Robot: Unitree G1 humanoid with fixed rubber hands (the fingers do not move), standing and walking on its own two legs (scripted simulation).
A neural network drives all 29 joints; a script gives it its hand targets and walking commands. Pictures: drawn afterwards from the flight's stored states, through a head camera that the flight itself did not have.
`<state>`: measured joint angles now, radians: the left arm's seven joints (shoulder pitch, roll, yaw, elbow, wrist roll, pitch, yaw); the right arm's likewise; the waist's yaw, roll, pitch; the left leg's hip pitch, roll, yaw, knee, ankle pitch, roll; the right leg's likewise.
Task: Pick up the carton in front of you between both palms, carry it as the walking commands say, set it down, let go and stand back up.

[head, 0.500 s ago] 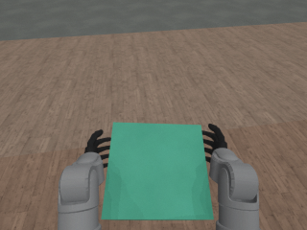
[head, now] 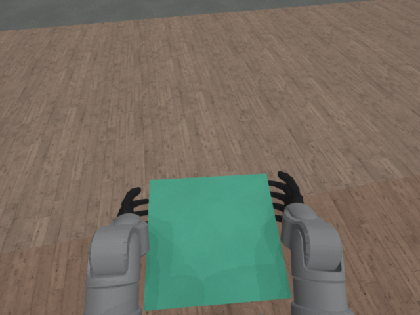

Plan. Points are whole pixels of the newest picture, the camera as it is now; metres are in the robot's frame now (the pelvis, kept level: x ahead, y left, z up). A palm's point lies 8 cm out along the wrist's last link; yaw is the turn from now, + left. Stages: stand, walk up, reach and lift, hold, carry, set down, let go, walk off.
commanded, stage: carry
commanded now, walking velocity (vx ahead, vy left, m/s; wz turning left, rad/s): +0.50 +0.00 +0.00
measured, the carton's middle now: (211, 248) +0.28 +0.00 -0.06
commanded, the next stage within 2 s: none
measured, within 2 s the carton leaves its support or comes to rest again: neither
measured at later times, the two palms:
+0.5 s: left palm (139, 98) +0.61 +0.16 +0.06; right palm (250, 78) +0.66 -0.12 +0.07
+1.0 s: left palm (133, 5) +1.02 +0.22 +0.11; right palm out of the picture +1.02 -0.07 +0.13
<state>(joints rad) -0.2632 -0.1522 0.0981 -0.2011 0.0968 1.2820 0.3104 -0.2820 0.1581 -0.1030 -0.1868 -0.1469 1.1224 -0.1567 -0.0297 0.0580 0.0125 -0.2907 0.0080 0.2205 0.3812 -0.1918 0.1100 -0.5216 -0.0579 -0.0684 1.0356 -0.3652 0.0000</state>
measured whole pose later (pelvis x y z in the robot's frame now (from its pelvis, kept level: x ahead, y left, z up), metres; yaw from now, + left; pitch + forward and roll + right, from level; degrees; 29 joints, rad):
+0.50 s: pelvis +0.35 -0.01 -0.01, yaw +4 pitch +3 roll -2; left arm -0.30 -0.16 0.10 -0.18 0.09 1.31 0.33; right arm -0.32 0.17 -0.16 -0.19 -0.15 1.17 -0.14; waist 0.03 0.02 -0.02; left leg -0.48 0.06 0.06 0.98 -0.41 0.03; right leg -0.28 -0.05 -0.22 0.40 -0.18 -0.02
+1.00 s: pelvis +0.66 +0.06 -0.01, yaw +4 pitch +6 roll -1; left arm -0.64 0.01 0.15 0.06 0.08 1.26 0.22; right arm -0.61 0.13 -0.17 -0.02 -0.04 1.11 -0.32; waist -0.07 0.02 -0.05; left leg -0.13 0.01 0.14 0.42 -0.38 0.04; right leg -0.61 -0.03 -0.11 0.74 -0.25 -0.03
